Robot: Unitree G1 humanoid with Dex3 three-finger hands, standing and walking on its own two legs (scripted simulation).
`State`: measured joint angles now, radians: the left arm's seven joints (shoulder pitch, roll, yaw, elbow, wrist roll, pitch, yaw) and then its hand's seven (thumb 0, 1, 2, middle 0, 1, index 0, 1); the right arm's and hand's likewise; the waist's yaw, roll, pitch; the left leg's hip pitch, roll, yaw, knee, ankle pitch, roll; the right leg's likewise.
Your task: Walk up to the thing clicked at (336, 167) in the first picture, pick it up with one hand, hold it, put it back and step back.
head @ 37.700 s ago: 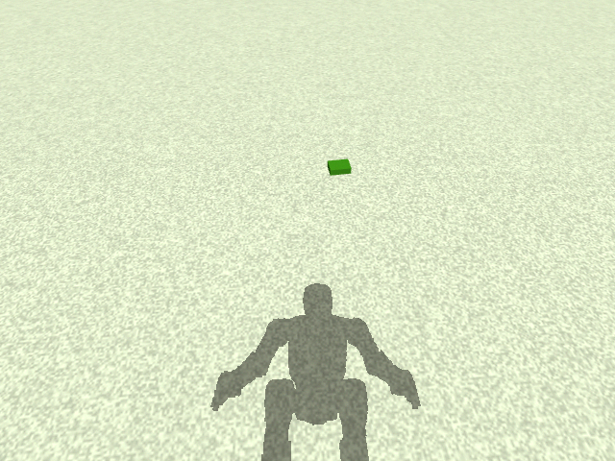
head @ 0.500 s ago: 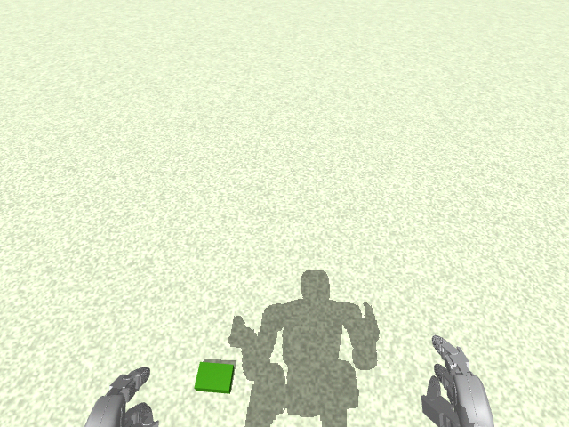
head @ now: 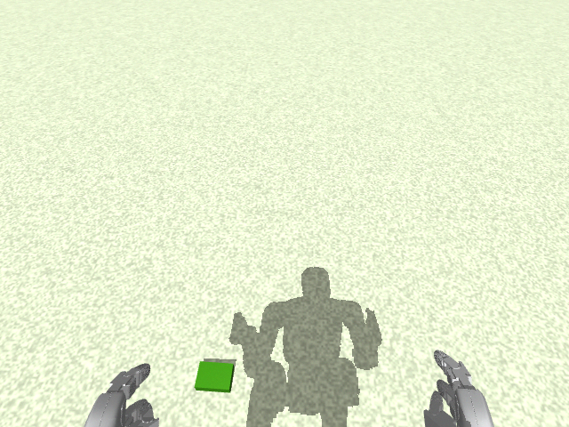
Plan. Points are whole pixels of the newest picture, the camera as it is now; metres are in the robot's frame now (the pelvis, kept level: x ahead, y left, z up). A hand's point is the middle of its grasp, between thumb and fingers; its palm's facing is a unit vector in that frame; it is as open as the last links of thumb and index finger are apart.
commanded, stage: home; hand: left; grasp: from above
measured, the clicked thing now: (214, 376) +0.42 +0.21 -0.70
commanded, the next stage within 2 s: stand in 1.24 s
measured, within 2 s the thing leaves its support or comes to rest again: neither
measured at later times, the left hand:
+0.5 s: hand out of the picture +0.16 +0.18 -0.05, palm faces +0.05 -0.98 -0.20, open 7.4 cm
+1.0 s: hand out of the picture +0.16 +0.19 -0.05, palm faces +0.05 -0.98 -0.20, open 7.4 cm
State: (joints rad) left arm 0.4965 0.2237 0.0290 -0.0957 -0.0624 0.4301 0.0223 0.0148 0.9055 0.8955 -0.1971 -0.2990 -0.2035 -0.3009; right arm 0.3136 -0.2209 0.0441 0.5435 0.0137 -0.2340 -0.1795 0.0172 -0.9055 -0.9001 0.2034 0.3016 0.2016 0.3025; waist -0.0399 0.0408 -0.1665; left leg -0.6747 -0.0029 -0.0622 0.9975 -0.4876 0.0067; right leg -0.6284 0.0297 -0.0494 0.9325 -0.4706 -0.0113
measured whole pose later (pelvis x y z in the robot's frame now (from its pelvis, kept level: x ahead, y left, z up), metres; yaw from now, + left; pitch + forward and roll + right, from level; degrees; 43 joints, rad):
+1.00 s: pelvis +0.00 +0.01 +0.00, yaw +0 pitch +10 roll -3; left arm 0.51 0.24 0.03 -0.13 -0.06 0.44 0.03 0.01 0.91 0.90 -0.20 -0.30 -0.20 -0.30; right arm 0.31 -0.22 0.04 0.53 0.01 -0.23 -0.17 0.02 -0.91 -0.90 0.20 0.30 0.20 0.30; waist -0.04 0.04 -0.17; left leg -0.69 -0.01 -0.06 1.02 -0.49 0.02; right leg -0.64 0.03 -0.05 0.94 -0.47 0.00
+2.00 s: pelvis -0.02 +0.01 +0.06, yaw -1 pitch -5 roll +0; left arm 0.20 0.27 0.04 1.07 0.03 0.01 0.04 0.01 0.90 0.89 -0.20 -0.30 -0.21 -0.30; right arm 0.17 -0.27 -0.03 1.06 -0.03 0.00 -0.02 0.01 -0.91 -0.90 0.20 0.30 0.20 0.30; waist 0.02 0.01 0.06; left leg -0.13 -0.04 -0.02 0.42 -0.20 0.03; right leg -0.12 -0.01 0.00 0.43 -0.22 0.01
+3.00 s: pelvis +0.00 +0.00 +0.07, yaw -1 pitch -4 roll +0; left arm 0.11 0.29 0.03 1.16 0.01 0.00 0.02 0.01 0.90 0.89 -0.20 -0.30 -0.21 -0.30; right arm 0.12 -0.31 -0.01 1.15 -0.02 -0.01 -0.01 0.01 -0.91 -0.90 0.20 0.30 0.20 0.30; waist 0.00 0.01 0.05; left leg -0.08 -0.03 -0.02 0.32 -0.17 0.02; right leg -0.08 0.00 0.00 0.32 -0.18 0.00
